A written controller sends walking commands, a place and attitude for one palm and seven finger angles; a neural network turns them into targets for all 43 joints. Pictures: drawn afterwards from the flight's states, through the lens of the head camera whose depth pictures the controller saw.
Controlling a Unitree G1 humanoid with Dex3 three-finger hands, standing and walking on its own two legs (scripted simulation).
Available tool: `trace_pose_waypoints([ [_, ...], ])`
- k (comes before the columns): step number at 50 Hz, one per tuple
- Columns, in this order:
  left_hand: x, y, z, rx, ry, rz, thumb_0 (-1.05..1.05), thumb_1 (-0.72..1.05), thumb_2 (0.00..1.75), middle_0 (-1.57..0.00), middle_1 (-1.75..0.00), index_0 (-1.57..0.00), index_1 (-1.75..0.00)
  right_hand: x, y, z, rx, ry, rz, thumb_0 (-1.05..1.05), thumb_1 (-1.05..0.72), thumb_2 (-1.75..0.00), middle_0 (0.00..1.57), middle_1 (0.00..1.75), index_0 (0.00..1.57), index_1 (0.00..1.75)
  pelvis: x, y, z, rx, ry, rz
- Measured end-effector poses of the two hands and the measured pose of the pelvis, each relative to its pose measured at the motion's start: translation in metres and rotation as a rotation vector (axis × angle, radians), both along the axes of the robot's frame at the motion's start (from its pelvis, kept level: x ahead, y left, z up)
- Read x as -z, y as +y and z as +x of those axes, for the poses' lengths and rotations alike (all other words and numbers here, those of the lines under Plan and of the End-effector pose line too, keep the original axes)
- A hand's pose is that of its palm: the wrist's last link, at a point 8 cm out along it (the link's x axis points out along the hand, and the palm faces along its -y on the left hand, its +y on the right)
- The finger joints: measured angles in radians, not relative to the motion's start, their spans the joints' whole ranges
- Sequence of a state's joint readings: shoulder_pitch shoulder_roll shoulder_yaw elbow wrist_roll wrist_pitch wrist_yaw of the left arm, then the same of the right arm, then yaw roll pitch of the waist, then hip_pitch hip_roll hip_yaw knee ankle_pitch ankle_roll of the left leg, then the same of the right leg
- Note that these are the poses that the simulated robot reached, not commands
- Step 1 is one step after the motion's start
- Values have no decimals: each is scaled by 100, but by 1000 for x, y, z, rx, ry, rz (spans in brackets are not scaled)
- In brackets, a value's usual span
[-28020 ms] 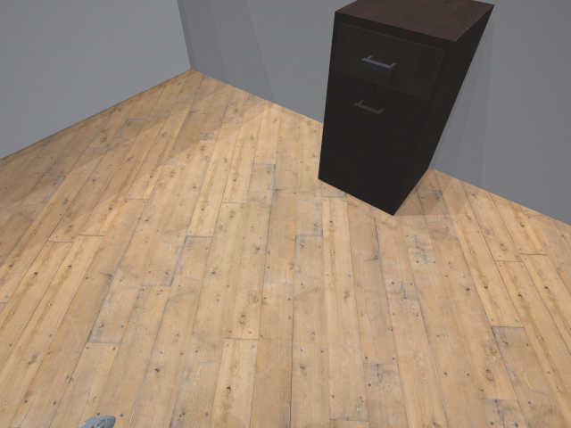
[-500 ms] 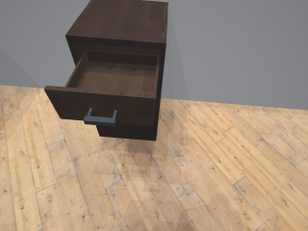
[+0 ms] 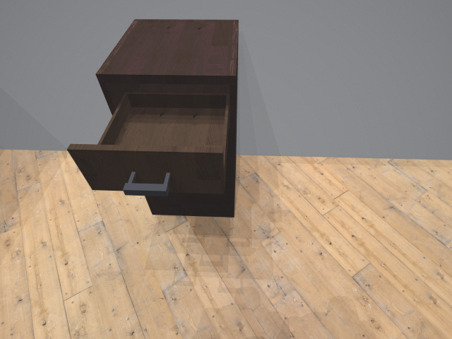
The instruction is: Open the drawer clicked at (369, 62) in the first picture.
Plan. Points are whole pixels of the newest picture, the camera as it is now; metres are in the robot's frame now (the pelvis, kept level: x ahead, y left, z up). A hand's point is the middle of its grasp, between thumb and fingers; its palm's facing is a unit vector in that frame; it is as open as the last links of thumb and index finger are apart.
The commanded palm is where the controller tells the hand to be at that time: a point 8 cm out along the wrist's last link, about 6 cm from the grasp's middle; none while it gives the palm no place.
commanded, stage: let the arm hang, fingers relaxed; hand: left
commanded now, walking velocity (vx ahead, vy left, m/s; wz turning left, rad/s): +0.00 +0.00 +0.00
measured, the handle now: (148, 182) +0.49 +0.23 -0.08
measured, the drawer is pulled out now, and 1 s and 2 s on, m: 0.30 0.30 0.30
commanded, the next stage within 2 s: look to check the result in 0.22 s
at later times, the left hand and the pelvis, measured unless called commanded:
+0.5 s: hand out of the picture +0.00 +0.15 -0.17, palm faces +0.03 -0.98 -0.20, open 7.4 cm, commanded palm none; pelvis +0.01 -0.02 +0.00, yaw +0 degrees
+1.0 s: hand out of the picture +0.02 +0.15 -0.17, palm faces +0.03 -0.97 -0.22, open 7.4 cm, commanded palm none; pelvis +0.01 -0.03 +0.00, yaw +0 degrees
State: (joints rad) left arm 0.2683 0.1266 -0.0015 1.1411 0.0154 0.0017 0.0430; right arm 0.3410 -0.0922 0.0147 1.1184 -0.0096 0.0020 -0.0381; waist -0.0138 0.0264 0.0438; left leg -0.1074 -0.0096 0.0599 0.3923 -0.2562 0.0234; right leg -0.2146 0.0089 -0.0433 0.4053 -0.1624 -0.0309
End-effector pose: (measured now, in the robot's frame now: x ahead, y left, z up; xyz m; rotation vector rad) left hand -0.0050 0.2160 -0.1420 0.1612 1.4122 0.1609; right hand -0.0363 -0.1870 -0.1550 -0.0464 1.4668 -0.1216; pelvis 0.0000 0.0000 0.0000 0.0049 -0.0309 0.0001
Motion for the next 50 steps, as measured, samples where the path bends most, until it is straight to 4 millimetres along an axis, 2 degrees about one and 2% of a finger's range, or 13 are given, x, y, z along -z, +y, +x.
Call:
trace_pose_waypoints([
  [7, -1, 0, 6, -6, -17, 3, 1, 93, 89, -20, -30, -20, -30, -1, -12, 8, -2, -16, -22, 1, -91, -90, 20, 30, 20, 29, 0, -4, 3, -1, 2, 1],
  [18, 0, -10, 2, -18, 14, -7, 1, 91, 89, -20, -30, -20, -30, -4, -29, 7, -8, 19, -48, 1, -91, -90, 20, 30, 20, 29, -1, -11, 7, -6, 6, 0],
  [29, -1, -17, 4, -22, 22, -6, 1, 91, 89, -20, -30, -20, -30, -4, -33, 13, -13, 24, -44, 1, -91, -90, 20, 30, 20, 29, -1, -18, 11, -8, 6, 0],
  [50, -4, -17, 24, -11, -23, 17, 1, 91, 89, -20, -30, -20, -30, -4, -48, 23, -14, 6, -55, 1, -91, -90, 20, 30, 20, 29, -2, -26, 14, -8, 6, -2],
])
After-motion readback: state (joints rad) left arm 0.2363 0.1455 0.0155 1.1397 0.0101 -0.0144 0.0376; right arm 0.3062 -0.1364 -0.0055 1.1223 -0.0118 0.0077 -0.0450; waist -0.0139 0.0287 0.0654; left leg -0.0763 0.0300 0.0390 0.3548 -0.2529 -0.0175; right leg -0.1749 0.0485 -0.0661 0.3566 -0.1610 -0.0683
